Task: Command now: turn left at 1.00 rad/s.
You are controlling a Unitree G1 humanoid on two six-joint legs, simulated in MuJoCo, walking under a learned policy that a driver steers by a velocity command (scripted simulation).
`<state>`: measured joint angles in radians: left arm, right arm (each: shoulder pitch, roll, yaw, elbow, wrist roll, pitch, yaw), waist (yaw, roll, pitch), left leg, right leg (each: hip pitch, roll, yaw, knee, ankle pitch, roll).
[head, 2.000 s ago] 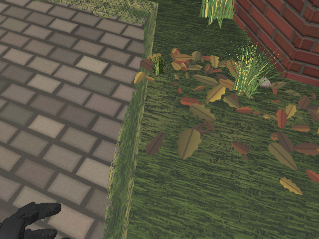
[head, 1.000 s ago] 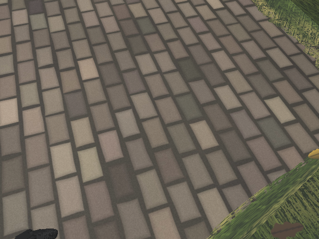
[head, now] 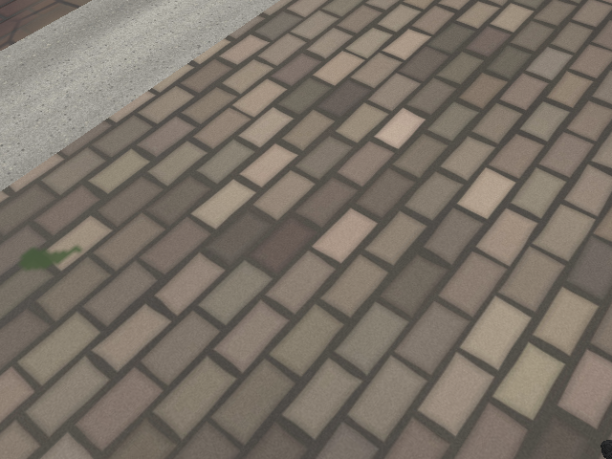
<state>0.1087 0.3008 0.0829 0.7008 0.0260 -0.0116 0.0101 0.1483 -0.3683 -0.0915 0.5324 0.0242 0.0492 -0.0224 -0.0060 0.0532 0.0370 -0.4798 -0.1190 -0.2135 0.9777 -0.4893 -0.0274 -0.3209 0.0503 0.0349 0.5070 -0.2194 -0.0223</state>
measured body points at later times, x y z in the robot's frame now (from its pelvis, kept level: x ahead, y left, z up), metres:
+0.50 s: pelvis +0.02 +0.05 +0.00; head +0.07 +0.11 +0.45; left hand +0.04 +0.39 -0.10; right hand +0.30 -0.14 -0.07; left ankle -0.01 +0.15 -0.73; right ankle +0.05 -0.10 -0.65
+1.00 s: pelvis +0.08 +0.04 +0.01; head +0.12 +0.07 +0.45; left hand -0.07 +0.33 -0.08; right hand +0.43 +0.01 -0.08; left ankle -0.05 +0.10 -0.64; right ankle +0.18 +0.00 -0.73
